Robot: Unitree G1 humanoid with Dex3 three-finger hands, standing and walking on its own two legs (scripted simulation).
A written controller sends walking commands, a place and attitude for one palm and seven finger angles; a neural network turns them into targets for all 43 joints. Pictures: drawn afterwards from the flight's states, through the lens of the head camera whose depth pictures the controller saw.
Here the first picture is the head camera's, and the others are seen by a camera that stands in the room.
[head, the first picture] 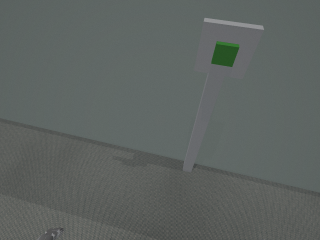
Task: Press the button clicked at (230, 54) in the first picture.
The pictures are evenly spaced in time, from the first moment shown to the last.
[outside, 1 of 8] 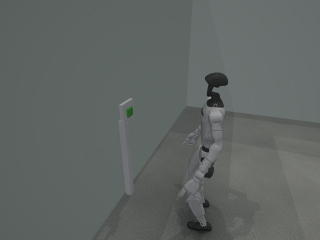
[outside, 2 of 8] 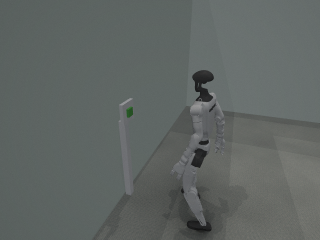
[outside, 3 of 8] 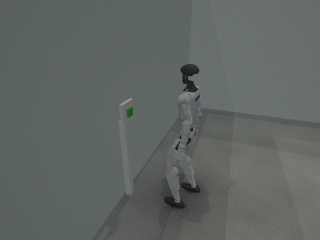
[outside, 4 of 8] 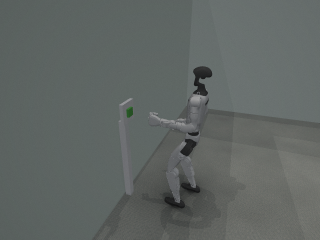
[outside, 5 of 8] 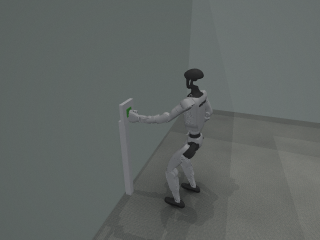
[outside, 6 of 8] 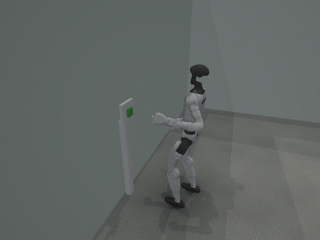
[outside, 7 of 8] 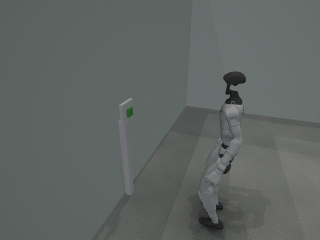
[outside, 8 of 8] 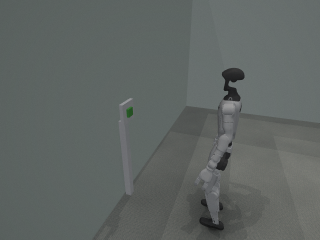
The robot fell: no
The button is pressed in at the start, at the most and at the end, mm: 0 13 0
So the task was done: yes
